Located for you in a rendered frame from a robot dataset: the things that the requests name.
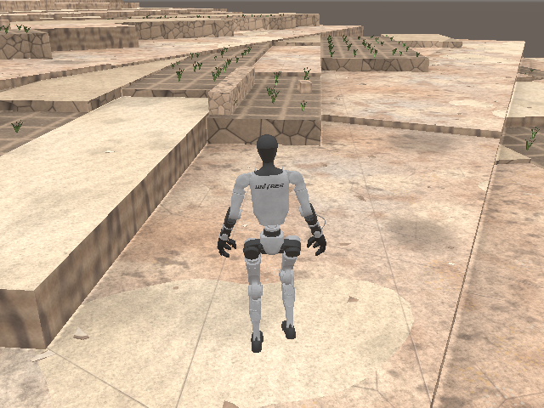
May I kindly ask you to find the robot right hand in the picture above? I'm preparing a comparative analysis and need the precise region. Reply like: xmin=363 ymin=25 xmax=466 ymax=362
xmin=307 ymin=235 xmax=326 ymax=256

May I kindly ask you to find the robot right forearm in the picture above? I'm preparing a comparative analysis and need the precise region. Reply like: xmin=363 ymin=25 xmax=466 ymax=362
xmin=304 ymin=203 xmax=323 ymax=238

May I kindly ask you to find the right robot upper arm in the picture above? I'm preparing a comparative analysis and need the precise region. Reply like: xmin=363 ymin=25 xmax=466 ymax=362
xmin=286 ymin=170 xmax=313 ymax=217

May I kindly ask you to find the left robot upper arm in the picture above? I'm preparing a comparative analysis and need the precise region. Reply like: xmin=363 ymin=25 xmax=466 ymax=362
xmin=228 ymin=173 xmax=251 ymax=220

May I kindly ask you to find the robot left hand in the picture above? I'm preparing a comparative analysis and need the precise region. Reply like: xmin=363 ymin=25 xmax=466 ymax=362
xmin=217 ymin=238 xmax=236 ymax=258

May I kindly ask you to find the robot torso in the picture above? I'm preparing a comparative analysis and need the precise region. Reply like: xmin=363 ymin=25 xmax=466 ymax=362
xmin=250 ymin=167 xmax=290 ymax=255

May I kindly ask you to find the robot left forearm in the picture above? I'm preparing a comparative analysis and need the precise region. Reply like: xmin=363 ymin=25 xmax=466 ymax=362
xmin=219 ymin=207 xmax=236 ymax=241

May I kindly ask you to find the robot left shin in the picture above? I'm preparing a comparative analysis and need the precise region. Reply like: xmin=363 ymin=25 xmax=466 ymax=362
xmin=248 ymin=285 xmax=261 ymax=341

